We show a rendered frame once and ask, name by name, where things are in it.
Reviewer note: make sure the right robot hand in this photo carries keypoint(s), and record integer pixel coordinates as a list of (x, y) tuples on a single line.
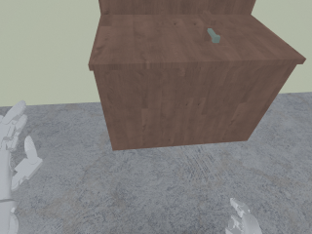
[(246, 225)]

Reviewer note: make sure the counter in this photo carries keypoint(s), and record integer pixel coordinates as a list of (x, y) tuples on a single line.
[(162, 81)]

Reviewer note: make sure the robot left forearm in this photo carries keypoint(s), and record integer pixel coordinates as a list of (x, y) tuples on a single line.
[(9, 222)]

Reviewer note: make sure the tap lever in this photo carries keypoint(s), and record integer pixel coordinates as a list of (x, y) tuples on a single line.
[(215, 38)]

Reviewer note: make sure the left robot hand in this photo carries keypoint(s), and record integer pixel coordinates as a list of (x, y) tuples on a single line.
[(11, 126)]

